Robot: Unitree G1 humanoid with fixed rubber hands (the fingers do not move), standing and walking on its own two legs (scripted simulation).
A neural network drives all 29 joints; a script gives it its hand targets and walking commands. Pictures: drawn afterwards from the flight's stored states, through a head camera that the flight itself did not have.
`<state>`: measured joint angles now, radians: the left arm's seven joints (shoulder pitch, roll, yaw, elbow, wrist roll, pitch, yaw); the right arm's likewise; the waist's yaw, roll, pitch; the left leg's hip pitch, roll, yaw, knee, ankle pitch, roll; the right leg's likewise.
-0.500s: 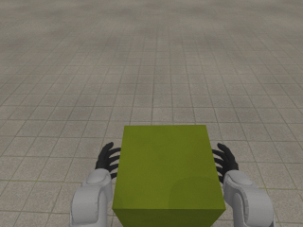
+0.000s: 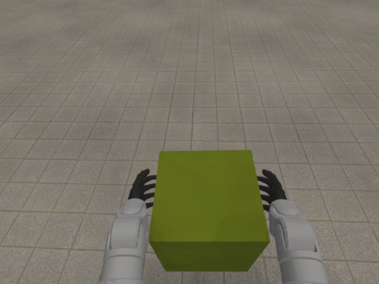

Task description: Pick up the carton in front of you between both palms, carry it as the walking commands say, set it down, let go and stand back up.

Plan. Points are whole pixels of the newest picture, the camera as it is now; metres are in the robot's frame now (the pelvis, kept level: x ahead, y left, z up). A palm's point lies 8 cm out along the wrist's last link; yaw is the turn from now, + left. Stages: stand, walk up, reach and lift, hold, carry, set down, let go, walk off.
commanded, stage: carry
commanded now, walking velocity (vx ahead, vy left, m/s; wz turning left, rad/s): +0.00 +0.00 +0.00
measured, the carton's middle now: (205, 214) +0.30 +0.00 -0.05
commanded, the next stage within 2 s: hold in 0.70 s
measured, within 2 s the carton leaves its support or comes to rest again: neither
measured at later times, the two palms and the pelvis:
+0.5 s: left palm (134, 205) +0.27 +0.15 +0.04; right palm (278, 206) +0.27 -0.15 +0.04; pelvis -0.01 +0.00 +0.00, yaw +0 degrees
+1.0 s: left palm (114, 230) +0.22 +0.18 +0.04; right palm (265, 214) +0.25 -0.12 +0.04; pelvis -0.04 -0.01 +0.01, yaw +6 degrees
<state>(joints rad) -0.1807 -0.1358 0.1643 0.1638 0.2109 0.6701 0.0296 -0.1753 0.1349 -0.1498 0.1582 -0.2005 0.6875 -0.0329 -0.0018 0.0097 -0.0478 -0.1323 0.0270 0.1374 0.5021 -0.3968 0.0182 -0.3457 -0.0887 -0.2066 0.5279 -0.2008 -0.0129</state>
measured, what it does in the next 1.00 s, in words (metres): stands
